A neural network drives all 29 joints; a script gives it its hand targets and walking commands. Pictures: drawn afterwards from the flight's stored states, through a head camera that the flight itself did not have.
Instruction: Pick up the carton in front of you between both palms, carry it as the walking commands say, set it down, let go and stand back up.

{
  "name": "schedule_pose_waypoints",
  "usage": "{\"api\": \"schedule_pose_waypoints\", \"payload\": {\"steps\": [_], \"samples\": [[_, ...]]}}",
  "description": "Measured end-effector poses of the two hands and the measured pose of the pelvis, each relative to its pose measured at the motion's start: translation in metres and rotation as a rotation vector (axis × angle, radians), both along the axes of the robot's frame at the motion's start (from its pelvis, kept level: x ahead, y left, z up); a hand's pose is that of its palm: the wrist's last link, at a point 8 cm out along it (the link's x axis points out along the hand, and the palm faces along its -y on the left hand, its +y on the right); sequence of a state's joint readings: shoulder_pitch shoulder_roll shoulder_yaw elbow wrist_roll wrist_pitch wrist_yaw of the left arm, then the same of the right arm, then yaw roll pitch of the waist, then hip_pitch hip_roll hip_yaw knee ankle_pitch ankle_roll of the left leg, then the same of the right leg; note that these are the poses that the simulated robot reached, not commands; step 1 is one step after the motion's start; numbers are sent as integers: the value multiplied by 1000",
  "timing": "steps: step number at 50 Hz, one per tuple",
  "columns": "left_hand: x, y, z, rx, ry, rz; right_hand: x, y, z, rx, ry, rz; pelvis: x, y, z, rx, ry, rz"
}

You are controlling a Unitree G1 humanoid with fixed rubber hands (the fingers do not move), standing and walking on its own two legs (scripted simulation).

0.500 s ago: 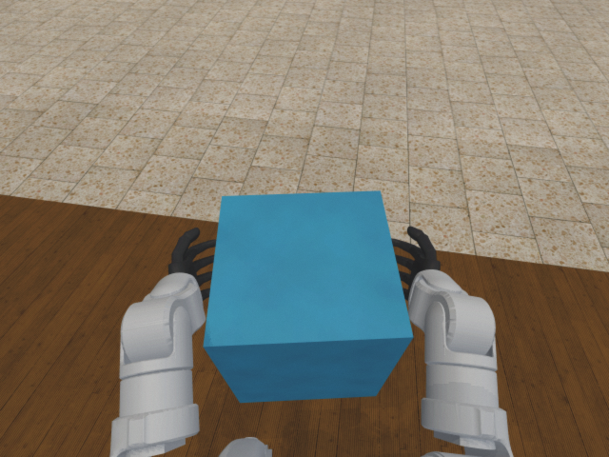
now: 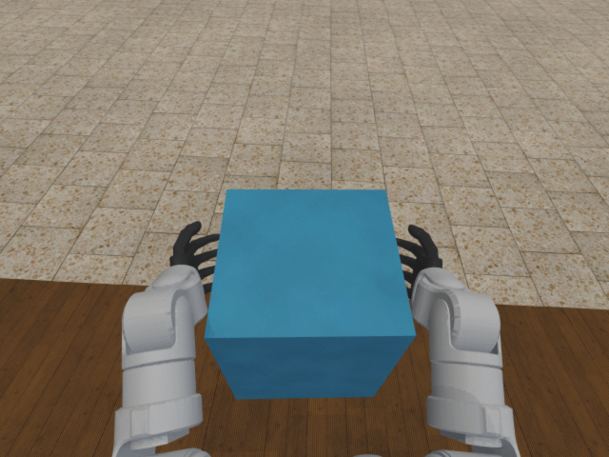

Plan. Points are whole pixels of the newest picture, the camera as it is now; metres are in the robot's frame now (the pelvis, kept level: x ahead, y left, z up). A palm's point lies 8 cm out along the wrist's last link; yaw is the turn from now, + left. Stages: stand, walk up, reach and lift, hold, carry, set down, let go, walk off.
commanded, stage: carry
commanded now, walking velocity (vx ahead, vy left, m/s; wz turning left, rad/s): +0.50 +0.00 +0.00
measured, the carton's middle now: (306, 301) +0.33 -0.01 +0.02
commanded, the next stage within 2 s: none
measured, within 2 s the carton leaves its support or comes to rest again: neither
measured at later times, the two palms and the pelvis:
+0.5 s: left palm (223, 167) +0.61 +0.13 +0.04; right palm (379, 159) +0.63 -0.17 +0.03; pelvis +0.30 -0.04 -0.05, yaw +1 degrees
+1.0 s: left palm (226, 90) +0.94 +0.15 +0.02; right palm (345, 91) +0.93 -0.15 +0.02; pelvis +0.61 +0.00 -0.09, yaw +0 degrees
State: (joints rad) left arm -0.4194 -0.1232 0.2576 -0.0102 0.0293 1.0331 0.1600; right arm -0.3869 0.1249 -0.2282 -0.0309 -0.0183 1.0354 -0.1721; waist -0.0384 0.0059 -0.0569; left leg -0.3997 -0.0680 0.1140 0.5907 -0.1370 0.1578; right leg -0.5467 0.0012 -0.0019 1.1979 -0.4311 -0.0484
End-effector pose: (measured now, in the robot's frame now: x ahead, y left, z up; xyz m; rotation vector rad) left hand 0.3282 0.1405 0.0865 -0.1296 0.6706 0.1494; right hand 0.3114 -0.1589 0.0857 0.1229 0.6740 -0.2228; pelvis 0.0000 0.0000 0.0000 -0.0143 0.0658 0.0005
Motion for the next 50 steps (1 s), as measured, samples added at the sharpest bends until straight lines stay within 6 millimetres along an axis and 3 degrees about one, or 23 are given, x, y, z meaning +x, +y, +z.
{"api": "schedule_pose_waypoints", "payload": {"steps": [8,14,18,20,25,29,36,41,46,50], "samples": [[91,-1,6,-2,-54,7,95,-2,11,-1,-53,0,86,-2,7,-6,20,7],[171,-10,9,23,-109,19,180,-12,15,-17,-107,20,169,-17,-8,15,23,21],[231,-19,-4,58,-131,34,244,-22,-5,-15,-130,46,234,-29,-40,42,2,33],[253,-20,-17,82,-108,44,272,-23,-22,-6,-106,69,256,-32,-50,16,2,23],[284,-14,-51,39,18,90,319,-14,-53,26,19,96,304,-44,-47,28,3,23],[321,-11,-57,24,26,115,359,-11,-60,42,27,95,343,-47,-41,33,10,28],[412,-9,-42,33,-50,90,442,-10,-49,25,-50,88,424,-40,-38,33,22,18],[487,1,-33,45,-123,74,513,0,-40,-1,-123,81,496,-26,-53,12,18,10],[569,14,-51,43,-158,40,588,11,-50,-57,-156,63,573,-12,-89,16,-5,1],[613,9,-71,27,-62,2,621,8,-70,-24,-61,34,613,-1,-89,11,-3,7]]}}
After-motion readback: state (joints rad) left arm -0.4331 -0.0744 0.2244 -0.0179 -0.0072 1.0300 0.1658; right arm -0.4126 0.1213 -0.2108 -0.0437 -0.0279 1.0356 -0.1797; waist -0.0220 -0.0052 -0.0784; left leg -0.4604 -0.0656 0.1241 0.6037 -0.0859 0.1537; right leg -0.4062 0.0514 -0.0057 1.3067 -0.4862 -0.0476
